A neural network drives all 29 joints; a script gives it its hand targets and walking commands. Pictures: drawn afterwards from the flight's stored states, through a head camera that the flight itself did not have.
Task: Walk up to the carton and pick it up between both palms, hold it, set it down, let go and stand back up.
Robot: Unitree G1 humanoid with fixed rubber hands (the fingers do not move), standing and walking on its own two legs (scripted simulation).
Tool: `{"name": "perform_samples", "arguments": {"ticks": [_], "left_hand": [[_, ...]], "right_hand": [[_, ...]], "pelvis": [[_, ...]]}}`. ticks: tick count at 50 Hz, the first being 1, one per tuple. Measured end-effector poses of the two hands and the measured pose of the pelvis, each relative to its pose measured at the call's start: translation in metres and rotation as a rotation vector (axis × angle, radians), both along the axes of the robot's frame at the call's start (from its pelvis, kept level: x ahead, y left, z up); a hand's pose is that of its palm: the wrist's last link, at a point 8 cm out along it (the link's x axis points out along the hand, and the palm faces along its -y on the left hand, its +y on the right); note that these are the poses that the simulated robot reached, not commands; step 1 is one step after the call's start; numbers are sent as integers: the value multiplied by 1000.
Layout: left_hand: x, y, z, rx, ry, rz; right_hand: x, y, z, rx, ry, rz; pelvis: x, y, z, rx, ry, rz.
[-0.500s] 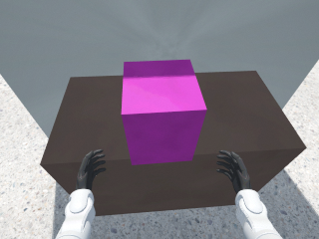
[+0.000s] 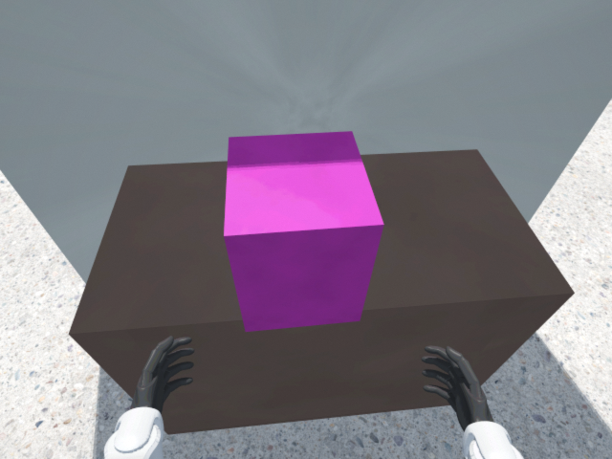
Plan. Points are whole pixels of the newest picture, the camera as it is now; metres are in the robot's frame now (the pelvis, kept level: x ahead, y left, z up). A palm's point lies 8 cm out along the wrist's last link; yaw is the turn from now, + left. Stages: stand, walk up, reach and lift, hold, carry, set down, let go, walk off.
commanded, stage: set down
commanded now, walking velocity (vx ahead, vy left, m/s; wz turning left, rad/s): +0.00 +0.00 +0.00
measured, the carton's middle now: (297, 233) +0.47 +0.07 +0.00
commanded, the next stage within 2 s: let go in 0.70 s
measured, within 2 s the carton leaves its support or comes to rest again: neither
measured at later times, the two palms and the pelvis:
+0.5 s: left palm (145, 441) +0.17 +0.24 -0.07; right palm (484, 454) +0.18 -0.19 -0.07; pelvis +0.02 +0.01 +0.01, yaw +0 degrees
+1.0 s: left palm (156, 438) +0.17 +0.23 -0.07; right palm out of the picture +0.16 -0.22 -0.08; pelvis +0.02 +0.01 +0.01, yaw +0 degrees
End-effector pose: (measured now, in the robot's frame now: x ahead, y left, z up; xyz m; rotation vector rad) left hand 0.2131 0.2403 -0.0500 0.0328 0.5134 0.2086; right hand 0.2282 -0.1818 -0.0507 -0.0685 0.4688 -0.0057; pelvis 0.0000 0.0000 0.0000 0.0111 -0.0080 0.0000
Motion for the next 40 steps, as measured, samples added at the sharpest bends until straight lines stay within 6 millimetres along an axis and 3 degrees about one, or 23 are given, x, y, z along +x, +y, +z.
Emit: {"name": "perform_samples", "arguments": {"ticks": [10,23,40], "left_hand": [[-24,0,-11,16,117,-22],[-41,-1,-19,35,227,-60],[-61,-3,-32,51,375,-94]], "right_hand": [[-22,-5,-9,-35,80,-12],[-43,-13,-17,-78,165,-26],[-66,-22,-31,-121,275,-41]], "pelvis": [[12,1,4,-1,-35,1],[22,6,8,-4,-59,3],[19,8,8,-8,-73,3]]}}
